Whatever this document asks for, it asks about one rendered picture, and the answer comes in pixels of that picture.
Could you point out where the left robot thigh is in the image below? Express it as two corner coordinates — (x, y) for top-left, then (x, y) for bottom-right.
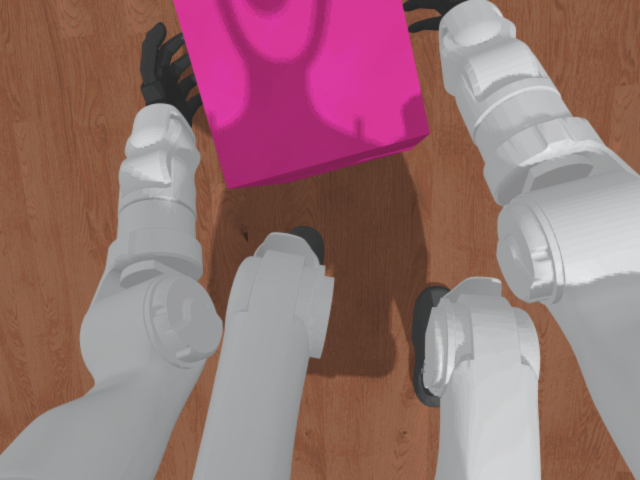
(192, 250), (334, 480)

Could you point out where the left robot hand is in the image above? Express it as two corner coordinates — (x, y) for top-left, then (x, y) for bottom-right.
(140, 22), (203, 128)

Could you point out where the robot right forearm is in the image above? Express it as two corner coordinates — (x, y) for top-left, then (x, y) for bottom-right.
(439, 0), (640, 207)

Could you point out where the right robot hand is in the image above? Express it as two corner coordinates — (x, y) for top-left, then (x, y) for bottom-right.
(403, 0), (468, 33)

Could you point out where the robot right foot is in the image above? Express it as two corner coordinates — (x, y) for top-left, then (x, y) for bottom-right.
(412, 286), (451, 407)

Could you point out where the robot left forearm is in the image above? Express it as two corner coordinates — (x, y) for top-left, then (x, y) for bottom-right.
(89, 103), (203, 309)

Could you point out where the carton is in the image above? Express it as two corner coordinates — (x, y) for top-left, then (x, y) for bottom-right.
(173, 0), (430, 189)

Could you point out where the right robot upper arm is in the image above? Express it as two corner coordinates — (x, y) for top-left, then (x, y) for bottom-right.
(496, 170), (640, 480)

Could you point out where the left robot upper arm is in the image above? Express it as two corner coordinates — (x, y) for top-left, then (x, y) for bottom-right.
(0, 273), (223, 480)

